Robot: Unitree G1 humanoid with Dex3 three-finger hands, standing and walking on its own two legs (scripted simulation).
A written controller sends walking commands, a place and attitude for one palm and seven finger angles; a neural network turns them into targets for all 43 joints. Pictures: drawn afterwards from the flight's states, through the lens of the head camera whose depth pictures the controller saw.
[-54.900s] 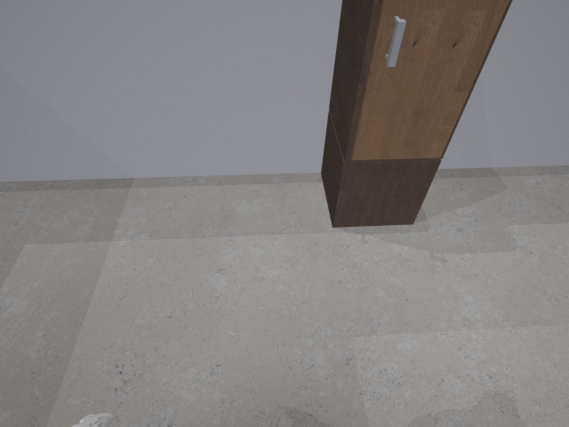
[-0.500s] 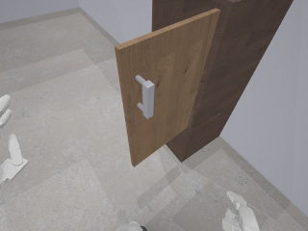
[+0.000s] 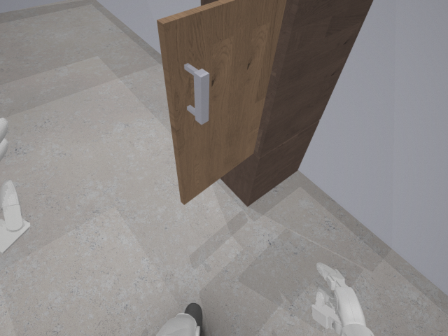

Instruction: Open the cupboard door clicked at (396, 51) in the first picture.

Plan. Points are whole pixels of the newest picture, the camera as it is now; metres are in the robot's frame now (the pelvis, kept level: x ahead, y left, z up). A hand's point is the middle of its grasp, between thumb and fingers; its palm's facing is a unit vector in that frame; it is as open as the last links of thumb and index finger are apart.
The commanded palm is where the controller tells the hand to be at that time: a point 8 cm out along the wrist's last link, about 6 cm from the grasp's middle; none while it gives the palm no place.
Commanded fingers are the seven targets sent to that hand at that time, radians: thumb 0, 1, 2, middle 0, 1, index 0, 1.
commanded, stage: stop stepping back and stand still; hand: left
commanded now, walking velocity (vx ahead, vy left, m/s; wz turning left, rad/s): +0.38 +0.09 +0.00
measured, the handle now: (195, 94) +0.55 +0.11 +0.11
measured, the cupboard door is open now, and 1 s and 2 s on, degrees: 95 95 95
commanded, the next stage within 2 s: let the arm hang, fingers relaxed in 0.78 s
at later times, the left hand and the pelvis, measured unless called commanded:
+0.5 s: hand out of the picture +0.13 +0.26 +0.19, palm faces +0.46 -0.75 -0.47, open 7.4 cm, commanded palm +0.08 +0.30 +0.19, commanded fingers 0.00 0.90 0.90 -0.20 -0.30 -0.20 -0.30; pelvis -0.05 +0.00 +0.01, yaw +1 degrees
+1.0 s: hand (23, 333) +0.12 +0.29 +0.02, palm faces +0.23 -0.85 -0.48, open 7.4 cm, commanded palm none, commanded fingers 0.00 0.90 0.90 -0.20 -0.30 -0.20 -0.30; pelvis -0.08 +0.02 +0.00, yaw +4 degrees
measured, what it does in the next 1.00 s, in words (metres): steps on the spot: left foot, then left foot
